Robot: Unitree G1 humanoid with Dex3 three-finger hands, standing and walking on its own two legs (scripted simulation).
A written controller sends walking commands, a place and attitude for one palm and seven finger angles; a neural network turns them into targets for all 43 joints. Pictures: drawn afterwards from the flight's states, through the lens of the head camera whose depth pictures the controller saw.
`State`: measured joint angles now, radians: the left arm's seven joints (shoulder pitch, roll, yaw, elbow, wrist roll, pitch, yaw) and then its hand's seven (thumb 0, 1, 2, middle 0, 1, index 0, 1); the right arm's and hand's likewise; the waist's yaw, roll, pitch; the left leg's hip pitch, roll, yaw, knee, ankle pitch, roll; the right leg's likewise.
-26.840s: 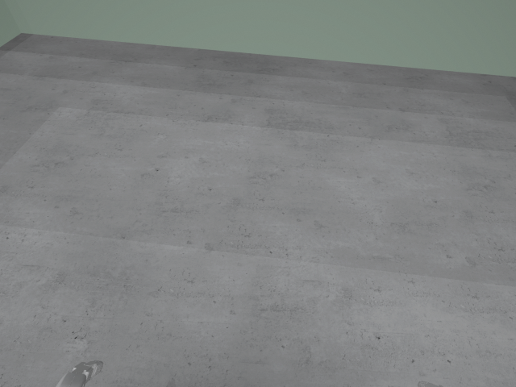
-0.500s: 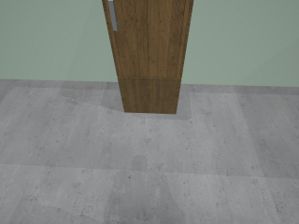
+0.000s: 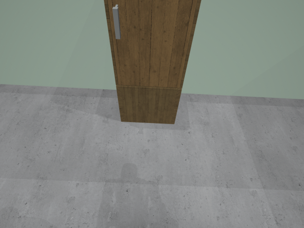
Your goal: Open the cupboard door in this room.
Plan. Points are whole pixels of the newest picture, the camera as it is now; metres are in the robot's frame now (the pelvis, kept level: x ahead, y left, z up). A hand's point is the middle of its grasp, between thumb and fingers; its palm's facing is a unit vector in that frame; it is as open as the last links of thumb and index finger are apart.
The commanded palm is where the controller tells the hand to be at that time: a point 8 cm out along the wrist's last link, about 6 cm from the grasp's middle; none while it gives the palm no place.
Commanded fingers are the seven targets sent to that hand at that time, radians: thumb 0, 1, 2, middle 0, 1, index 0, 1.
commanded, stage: stand and wait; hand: left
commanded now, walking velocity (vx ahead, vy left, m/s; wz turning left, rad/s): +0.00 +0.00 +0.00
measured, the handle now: (117, 22) +0.98 +0.23 +0.08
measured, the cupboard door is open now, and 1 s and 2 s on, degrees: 0 0 0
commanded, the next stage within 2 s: look at it before walking up in 0.18 s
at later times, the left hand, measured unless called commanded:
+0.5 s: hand out of the picture -0.02 +0.16 -0.18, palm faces +0.04 -0.99 -0.15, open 7.3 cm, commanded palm none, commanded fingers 0.00 0.90 0.90 -0.20 -0.30 -0.20 -0.30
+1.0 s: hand out of the picture -0.03 +0.17 -0.18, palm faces +0.02 -0.98 -0.18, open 7.3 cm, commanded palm none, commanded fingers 0.00 0.90 0.90 -0.20 -0.30 -0.20 -0.30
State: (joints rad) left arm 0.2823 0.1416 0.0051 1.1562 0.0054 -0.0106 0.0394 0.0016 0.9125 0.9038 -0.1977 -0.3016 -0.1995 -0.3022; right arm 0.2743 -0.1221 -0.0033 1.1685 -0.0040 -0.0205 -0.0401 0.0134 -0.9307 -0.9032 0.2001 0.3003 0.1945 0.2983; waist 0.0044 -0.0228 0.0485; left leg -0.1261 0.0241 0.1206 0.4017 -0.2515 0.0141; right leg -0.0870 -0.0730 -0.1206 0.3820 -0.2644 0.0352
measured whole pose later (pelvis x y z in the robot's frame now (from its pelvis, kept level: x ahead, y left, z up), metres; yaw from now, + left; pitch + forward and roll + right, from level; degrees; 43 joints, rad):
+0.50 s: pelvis +0.00 +0.01 +0.00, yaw +0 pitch -2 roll +0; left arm 0.30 0.12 0.00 1.15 0.01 -0.01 0.04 0.00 0.91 0.90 -0.20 -0.30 -0.20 -0.30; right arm 0.29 -0.11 -0.01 1.17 0.00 -0.02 -0.03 0.01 -0.91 -0.90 0.20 0.30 0.19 0.30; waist 0.00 -0.03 0.05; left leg -0.12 0.01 0.13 0.39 -0.25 0.02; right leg -0.09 -0.08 -0.12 0.38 -0.26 0.04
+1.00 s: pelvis -0.01 +0.00 +0.00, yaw +0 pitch -2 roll +0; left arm 0.30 0.15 0.00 1.15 0.01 -0.02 0.04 0.00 0.91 0.90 -0.20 -0.30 -0.20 -0.30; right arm 0.28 -0.13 -0.01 1.15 0.00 -0.02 -0.03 0.00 -0.91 -0.90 0.20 0.30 0.19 0.30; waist 0.00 -0.02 0.05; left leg -0.13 0.02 0.13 0.39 -0.23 0.02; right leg -0.10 -0.08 -0.11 0.38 -0.25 0.04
